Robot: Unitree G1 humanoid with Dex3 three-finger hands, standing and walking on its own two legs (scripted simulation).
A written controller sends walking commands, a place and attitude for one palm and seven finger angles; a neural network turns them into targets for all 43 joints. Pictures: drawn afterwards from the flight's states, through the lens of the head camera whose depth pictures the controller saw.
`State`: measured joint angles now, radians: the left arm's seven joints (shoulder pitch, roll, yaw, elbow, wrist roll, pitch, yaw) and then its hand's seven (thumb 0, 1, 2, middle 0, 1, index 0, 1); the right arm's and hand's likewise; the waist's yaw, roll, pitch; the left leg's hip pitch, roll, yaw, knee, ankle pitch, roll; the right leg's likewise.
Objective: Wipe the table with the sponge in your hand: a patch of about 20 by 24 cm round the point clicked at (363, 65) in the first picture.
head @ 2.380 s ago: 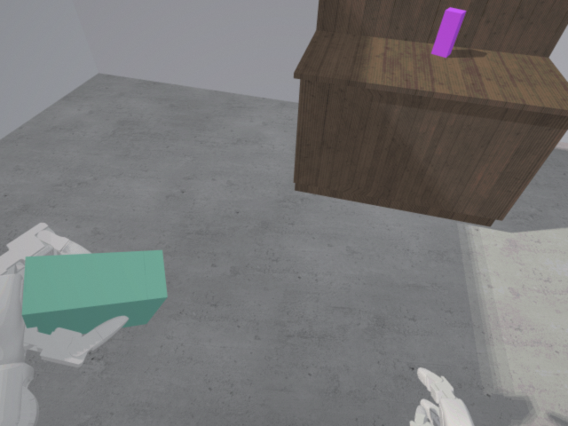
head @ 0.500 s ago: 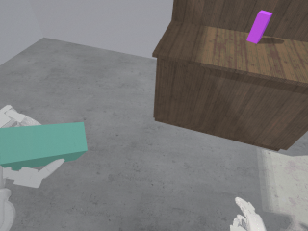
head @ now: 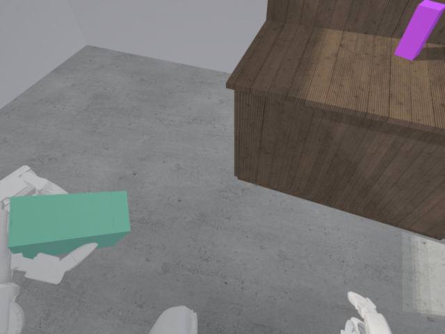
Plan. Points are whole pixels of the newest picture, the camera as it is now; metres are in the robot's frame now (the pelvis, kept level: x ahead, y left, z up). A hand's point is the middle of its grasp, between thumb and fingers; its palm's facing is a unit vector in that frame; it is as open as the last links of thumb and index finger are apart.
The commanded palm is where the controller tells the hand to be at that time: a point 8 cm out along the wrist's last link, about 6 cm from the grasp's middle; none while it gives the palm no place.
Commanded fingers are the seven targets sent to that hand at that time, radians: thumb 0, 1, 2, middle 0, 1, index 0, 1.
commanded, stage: walk to a spot facing it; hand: left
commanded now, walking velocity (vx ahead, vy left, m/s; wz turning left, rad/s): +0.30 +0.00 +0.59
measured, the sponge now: (87, 224) +0.23 +0.19 +0.15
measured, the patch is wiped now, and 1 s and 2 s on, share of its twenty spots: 0.00 0.00 0.00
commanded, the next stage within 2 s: turn to face it in 0.80 s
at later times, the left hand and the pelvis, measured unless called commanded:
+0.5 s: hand (37, 175) +0.28 +0.25 +0.20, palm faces +0.57 -0.66 -0.49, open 9.4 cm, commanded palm +0.23 +0.29 +0.18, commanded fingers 0.00 0.10 1.30 -1.20 -1.60 -1.20 -1.60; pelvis +0.14 -0.02 +0.00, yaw +13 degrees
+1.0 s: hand (17, 192) +0.26 +0.28 +0.18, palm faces +0.73 -0.52 -0.45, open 9.4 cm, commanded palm +0.19 +0.29 +0.18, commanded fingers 0.00 0.10 1.30 -1.20 -1.60 -1.20 -1.60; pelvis +0.18 -0.04 -0.01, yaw +29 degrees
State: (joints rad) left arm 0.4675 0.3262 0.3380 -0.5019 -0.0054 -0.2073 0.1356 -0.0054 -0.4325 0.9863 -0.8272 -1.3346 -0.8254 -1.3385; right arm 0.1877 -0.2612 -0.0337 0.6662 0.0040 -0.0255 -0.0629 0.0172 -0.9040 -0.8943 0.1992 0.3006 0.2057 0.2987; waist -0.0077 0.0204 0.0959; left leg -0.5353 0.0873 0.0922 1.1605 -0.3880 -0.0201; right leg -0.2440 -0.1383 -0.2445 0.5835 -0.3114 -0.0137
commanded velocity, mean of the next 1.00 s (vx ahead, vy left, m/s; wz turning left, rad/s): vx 0.09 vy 0.00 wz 0.44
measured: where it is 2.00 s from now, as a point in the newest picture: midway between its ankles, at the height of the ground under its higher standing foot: outside the picture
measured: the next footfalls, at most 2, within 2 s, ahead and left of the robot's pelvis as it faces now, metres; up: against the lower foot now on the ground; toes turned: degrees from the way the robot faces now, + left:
left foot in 0.18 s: +0.17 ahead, +0.14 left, +0.00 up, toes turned +14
right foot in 0.52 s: +0.25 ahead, -0.14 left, +0.00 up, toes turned +6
